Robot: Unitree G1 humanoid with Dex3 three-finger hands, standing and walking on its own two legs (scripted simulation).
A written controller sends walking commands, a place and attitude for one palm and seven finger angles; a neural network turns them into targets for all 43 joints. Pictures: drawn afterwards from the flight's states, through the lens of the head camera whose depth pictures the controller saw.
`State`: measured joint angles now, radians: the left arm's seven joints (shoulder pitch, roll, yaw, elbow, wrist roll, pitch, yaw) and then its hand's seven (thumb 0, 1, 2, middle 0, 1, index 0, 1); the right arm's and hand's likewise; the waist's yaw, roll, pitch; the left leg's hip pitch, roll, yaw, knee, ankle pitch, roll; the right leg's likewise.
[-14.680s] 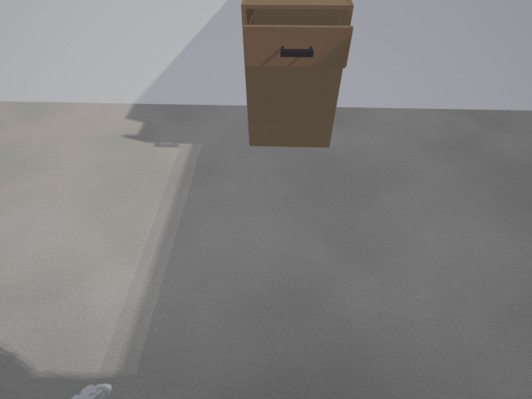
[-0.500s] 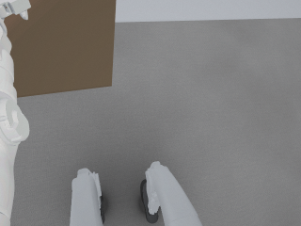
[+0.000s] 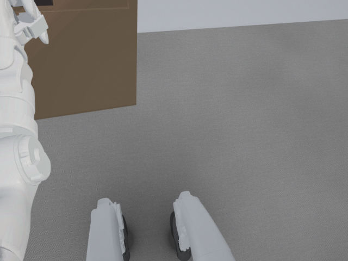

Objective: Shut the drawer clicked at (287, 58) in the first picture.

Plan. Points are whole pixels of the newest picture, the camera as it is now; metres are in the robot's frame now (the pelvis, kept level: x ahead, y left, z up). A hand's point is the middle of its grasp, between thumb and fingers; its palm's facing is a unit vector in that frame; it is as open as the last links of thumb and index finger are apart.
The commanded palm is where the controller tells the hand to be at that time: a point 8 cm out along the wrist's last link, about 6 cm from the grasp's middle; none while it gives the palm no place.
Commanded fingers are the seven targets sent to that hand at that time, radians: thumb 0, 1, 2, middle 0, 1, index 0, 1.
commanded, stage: pull the fist back off the drawer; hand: left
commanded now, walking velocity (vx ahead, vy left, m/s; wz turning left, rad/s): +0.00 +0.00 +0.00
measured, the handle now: out of the picture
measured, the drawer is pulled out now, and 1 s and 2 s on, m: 0.00 0.00 0.00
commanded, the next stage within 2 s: draw the hand back to the body in 0.12 s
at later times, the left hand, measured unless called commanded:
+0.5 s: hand (15, 44) +0.49 +0.20 +0.11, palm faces +0.13 -0.99 -0.05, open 3.3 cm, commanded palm +0.45 +0.24 +0.13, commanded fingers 0.00 0.90 0.90 -1.40 -1.60 -1.40 -1.60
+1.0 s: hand out of the picture +0.35 +0.23 +0.22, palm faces +0.28 -0.91 -0.29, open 3.3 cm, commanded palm +0.29 +0.27 +0.25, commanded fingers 0.00 0.90 0.90 -1.40 -1.60 -1.40 -1.60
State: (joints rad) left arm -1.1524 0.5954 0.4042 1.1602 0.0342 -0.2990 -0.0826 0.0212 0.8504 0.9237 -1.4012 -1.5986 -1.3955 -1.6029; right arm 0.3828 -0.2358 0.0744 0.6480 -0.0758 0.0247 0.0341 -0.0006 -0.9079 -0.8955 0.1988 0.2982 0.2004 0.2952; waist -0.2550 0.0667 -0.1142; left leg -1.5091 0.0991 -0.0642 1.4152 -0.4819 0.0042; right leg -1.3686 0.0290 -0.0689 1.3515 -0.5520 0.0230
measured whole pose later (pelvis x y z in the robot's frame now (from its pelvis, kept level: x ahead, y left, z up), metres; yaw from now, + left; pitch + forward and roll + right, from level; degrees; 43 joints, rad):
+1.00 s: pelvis +0.07 -0.01 +0.14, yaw +5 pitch +3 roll -1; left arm 0.05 0.31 0.12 0.10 -0.06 -0.06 0.08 0.02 0.90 0.90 -1.40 -1.60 -1.40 -1.60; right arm 0.17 -0.23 0.05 0.53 0.03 0.06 -0.10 0.01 -0.91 -0.90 0.20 0.30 0.20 0.29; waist 0.01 0.05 -0.04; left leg -0.38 0.04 0.03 0.63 -0.31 -0.01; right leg -0.28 -0.02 -0.02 0.60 -0.37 0.02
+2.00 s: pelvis +0.05 +0.00 +0.16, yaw +4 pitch +1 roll -1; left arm 0.63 0.38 0.34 -0.50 -0.06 -0.18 0.09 0.02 0.89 0.90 -1.41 -1.60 -1.40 -1.60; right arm 0.16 -0.24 -0.02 0.55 -0.01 0.03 -0.09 0.01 -0.91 -0.90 0.20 0.30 0.20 0.30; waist 0.01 0.07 0.03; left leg -0.25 0.03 0.04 0.42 -0.18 0.00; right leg -0.14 -0.03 -0.01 0.36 -0.23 0.04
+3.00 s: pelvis -0.11 +0.00 +0.15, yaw +6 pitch +2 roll -2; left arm 0.63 0.41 0.37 -0.60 -0.04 -0.28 0.13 0.02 0.89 0.90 -1.41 -1.60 -1.40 -1.60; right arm 0.18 -0.20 -0.01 0.63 -0.01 -0.05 -0.08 0.01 -0.91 -0.90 0.20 0.30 0.20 0.30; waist 0.02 0.01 0.01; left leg -0.43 0.00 0.02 0.55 -0.10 0.03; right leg -0.25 0.05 0.05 0.52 -0.30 0.01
